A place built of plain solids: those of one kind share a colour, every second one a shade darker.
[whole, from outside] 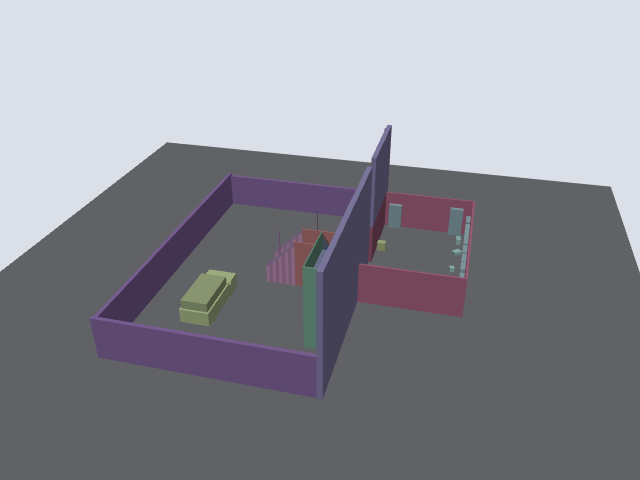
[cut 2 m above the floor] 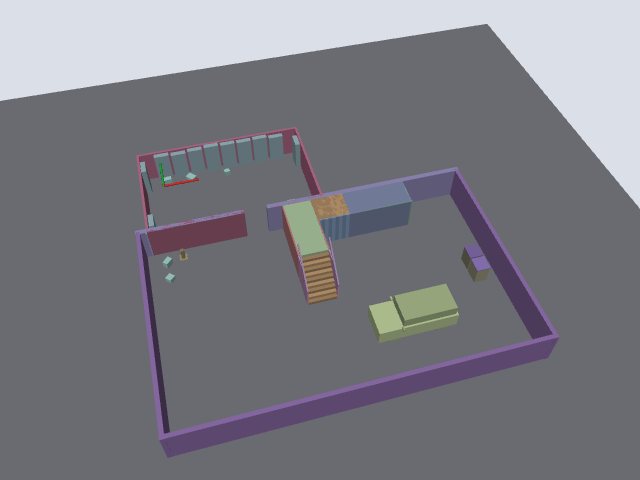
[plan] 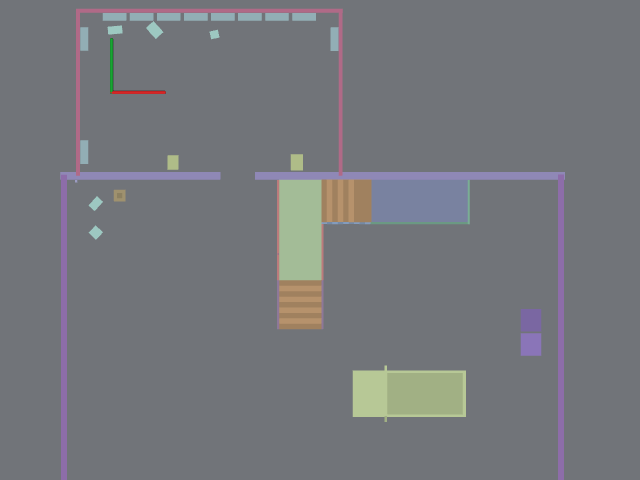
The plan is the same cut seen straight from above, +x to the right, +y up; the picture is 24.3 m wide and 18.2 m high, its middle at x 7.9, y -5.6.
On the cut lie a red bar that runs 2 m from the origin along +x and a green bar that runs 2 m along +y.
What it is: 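The rear of a town building of two storeys with an external escape stair; a paved yard 18.6 x 11.8 m; from a top landing at the upper floor's door, 3.98 m over the yard, a stair of 20 risers of 0.199 m and treads of 0.206 m, 1.60 m clear, a quarter turn; two flights with a corner landing; the upper one along the facade, the lower one standing free in the yard, down to the yard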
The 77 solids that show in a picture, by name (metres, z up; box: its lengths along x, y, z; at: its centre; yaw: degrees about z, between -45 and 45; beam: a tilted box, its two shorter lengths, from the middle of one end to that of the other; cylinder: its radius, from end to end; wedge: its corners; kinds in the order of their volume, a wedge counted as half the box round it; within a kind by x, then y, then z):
{
 "stair_step_1": {"box": [1.62, 5.71, 0.25], "at": [7.15, -6.13, 0.07]},
 "stair_step_2": {"box": [1.62, 5.51, 0.45], "at": [7.15, -6.02, 0.17]},
 "stair_step_3": {"box": [1.62, 5.3, 0.65], "at": [7.15, -5.92, 0.27]},
 "stair_step_4": {"box": [1.62, 5.1, 0.85], "at": [7.15, -5.82, 0.37]},
 "stair_step_5": {"box": [1.62, 4.89, 1.04], "at": [7.15, -5.71, 0.47]},
 "stair_step_6": {"box": [1.62, 4.68, 1.24], "at": [7.15, -5.61, 0.57]},
 "stair_step_7": {"box": [1.62, 4.48, 1.44], "at": [7.15, -5.51, 0.67]},
 "stair_step_8": {"box": [1.62, 4.27, 1.64], "at": [7.15, -5.41, 0.77]},
 "stair_step_9": {"box": [1.62, 4.07, 1.84], "at": [7.15, -5.3, 0.87]},
 "stair_step_10": {"box": [1.9, 1.62, 2.24], "at": [8.9, -4.12, 1.07]},
 "stair_step_11": {"box": [1.7, 1.62, 2.44], "at": [9.01, -4.12, 1.17]},
 "stair_step_12": {"box": [1.49, 1.62, 2.64], "at": [9.11, -4.12, 1.27]},
 "stair_step_13": {"box": [1.29, 1.62, 2.84], "at": [9.21, -4.12, 1.37]},
 "stair_step_14": {"box": [1.08, 1.62, 3.04], "at": [9.32, -4.12, 1.47]},
 "stair_step_15": {"box": [0.87, 1.62, 3.23], "at": [9.42, -4.12, 1.57]},
 "stair_step_16": {"box": [0.67, 1.62, 3.43], "at": [9.52, -4.12, 1.67]},
 "stair_step_17": {"box": [0.46, 1.62, 3.63], "at": [9.63, -4.12, 1.77]},
 "facade_1": {"box": [6.08, 0.3, 7.43], "at": [1.09, -3.17, 3.67]},
 "facade_2": {"box": [11.75, 0.3, 7.43], "at": [11.31, -3.17, 3.67]},
 "paving_1": {"box": [3.77, 1.69, 4.03], "at": [11.69, -4.16, 1.97]},
 "boundary_1": {"box": [0.23, 12.19, 2.38], "at": [-1.8, -9.21, 1.14]},
 "boundary_2": {"box": [19.1, 0.23, 2.53], "at": [7.62, -15.18, 1.22]},
 "boundary_3": {"box": [0.23, 12.19, 2.63], "at": [17.04, -9.21, 1.26]},
 "wall_1": {"box": [0.15, 6.34, 2.68], "at": [-1.27, 0.0, 1.29]},
 "wall_2": {"box": [5.48, 0.3, 2.68], "at": [1.39, -3.17, 1.29]},
 "wall_3": {"box": [10.11, 0.15, 2.68], "at": [3.71, 3.1, 1.29]},
 "wall_4": {"box": [0.15, 6.34, 2.68], "at": [8.69, 0.0, 1.29]},
 "stair_landing_1": {"box": [1.63, 3.86, 2.04], "at": [7.16, -5.2, 0.97]},
 "car_1": {"box": [4.29, 1.77, 0.87], "at": [11.29, -11.43, 0.61]},
 "car_2": {"box": [2.86, 1.57, 0.56], "at": [11.88, -11.43, 1.33]},
 "shelf_1": {"box": [0.3, 0.9, 1.86], "at": [-1.04, -2.27, 0.88]},
 "shelf_2": {"box": [0.3, 0.9, 2.08], "at": [-1.04, 2.02, 0.99]},
 "shelf_3": {"box": [0.9, 0.3, 1.98], "at": [0.11, 2.86, 0.94]},
 "shelf_4": {"box": [0.9, 0.3, 1.9], "at": [1.14, 2.86, 0.9]},
 "shelf_5": {"box": [0.9, 0.3, 1.98], "at": [2.17, 2.86, 0.94]},
 "shelf_6": {"box": [0.9, 0.3, 2.06], "at": [3.19, 2.86, 0.98]},
 "shelf_7": {"box": [0.9, 0.3, 2.0], "at": [4.22, 2.86, 0.95]},
 "shelf_8": {"box": [0.9, 0.3, 1.97], "at": [5.24, 2.86, 0.94]},
 "shelf_9": {"box": [0.9, 0.3, 2.01], "at": [6.27, 2.86, 0.95]},
 "shelf_10": {"box": [0.9, 0.3, 1.88], "at": [7.3, 2.86, 0.89]},
 "shelf_11": {"box": [0.3, 0.9, 1.97], "at": [8.45, 2.02, 0.94]},
 "rim_guard_1": {"box": [3.77, 0.08, 5.17], "at": [11.69, -4.96, 2.54]},
 "rim_guard_2": {"box": [0.08, 1.68, 5.17], "at": [13.54, -4.16, 2.54]},
 "guard_landing_1": {"box": [0.08, 3.81, 3.18], "at": [6.31, -5.22, 1.54]},
 "guard_landing_2": {"box": [0.08, 2.21, 3.18], "at": [7.99, -6.03, 1.54]},
 "refuse_bin_1": {"box": [0.74, 0.82, 1.07], "at": [15.9, -9.56, 0.48]},
 "refuse_bin_2": {"box": [0.74, 0.82, 1.07], "at": [15.9, -8.64, 0.48]},
 "guard_upper_1": {"box": [0.22, 0.08, 3.48], "at": [8.27, -4.96, 1.69]},
 "guard_upper_2": {"box": [0.22, 0.08, 3.68], "at": [8.47, -4.96, 1.79]},
 "guard_upper_3": {"box": [0.22, 0.08, 3.88], "at": [8.68, -4.96, 1.89]},
 "guard_upper_4": {"box": [0.22, 0.08, 4.08], "at": [8.88, -4.96, 1.99]},
 "guard_upper_5": {"box": [0.22, 0.08, 4.27], "at": [9.09, -4.96, 2.09]},
 "guard_upper_6": {"box": [0.22, 0.08, 4.47], "at": [9.3, -4.96, 2.19]},
 "guard_upper_7": {"box": [0.22, 0.08, 4.67], "at": [9.5, -4.96, 2.29]},
 "guard_upper_8": {"box": [0.22, 0.08, 4.87], "at": [9.71, -4.96, 2.39]},
 "filing_cabinet_1": {"box": [0.42, 0.56, 0.65], "at": [2.33, -2.66, 0.27]},
 "filing_cabinet_2": {"box": [0.47, 0.62, 1.37], "at": [7.02, -2.66, 0.64]},
 "guard_lower_1": {"box": [0.08, 0.22, 1.29], "at": [7.99, -8.88, 0.59]},
 "guard_lower_2": {"box": [0.08, 0.22, 1.49], "at": [7.99, -8.67, 0.69]},
 "guard_lower_3": {"box": [0.08, 0.22, 1.69], "at": [7.99, -8.46, 0.79]},
 "guard_lower_4": {"box": [0.08, 0.22, 1.89], "at": [7.99, -8.26, 0.89]},
 "guard_lower_5": {"box": [0.08, 0.22, 2.08], "at": [7.99, -8.05, 0.99]},
 "guard_lower_6": {"box": [0.08, 0.22, 2.28], "at": [7.99, -7.85, 1.09]},
 "guard_lower_7": {"box": [0.08, 0.22, 2.48], "at": [7.99, -7.64, 1.19]},
 "guard_lower_8": {"box": [0.08, 0.22, 2.68], "at": [7.99, -7.43, 1.29]},
 "guard_lower_9": {"box": [0.08, 0.22, 2.88], "at": [7.99, -7.23, 1.39]},
 "box_cardboard_1": {"box": [0.39, 0.4, 0.34], "at": [-0.6, -5.32, 0.12], "yaw": -43.7},
 "box_cardboard_2": {"box": [0.32, 0.48, 0.45], "at": [-0.6, -4.22, 0.17], "yaw": -42.9},
 "box_cardboard_3": {"box": [0.55, 0.31, 0.45], "at": [0.13, 2.36, 0.17], "yaw": 5.1},
 "box_cardboard_4": {"box": [0.4, 0.57, 0.28], "at": [1.63, 2.36, 0.09], "yaw": 41.4},
 "box_cardboard_5": {"box": [0.33, 0.31, 0.36], "at": [3.9, 2.19, 0.13], "yaw": 12.1},
 "guard_lower_top_1": {"wedge": [[6.27, -8.98, 1.04], [6.27, -8.98, 1.24], [6.27, -7.13, 2.83], [6.27, -7.13, 3.03], [6.35, -8.98, 1.04], [6.35, -8.98, 1.24], [6.35, -7.13, 2.83], [6.35, -7.13, 3.03]]},
 "guard_lower_top_2": {"wedge": [[7.95, -8.98, 1.04], [7.95, -8.98, 1.24], [7.95, -7.13, 2.83], [7.95, -7.13, 3.03], [8.03, -8.98, 1.04], [8.03, -8.98, 1.24], [8.03, -7.13, 2.83], [8.03, -7.13, 3.03]]},
 "refuse_lid_1": {"box": [0.78, 0.86, 0.06], "at": [15.9, -9.56, 1.05]},
 "refuse_lid_2": {"box": [0.78, 0.86, 0.06], "at": [15.9, -8.64, 1.05]},
 "downpipe_1": {"box": [0.09, 0.1, 7.38], "at": [-1.35, -3.37, 3.64]},
 "traffic_cone_1": {"box": [0.45, 0.45, 0.08], "at": [0.3, -3.92, -0.01]}
}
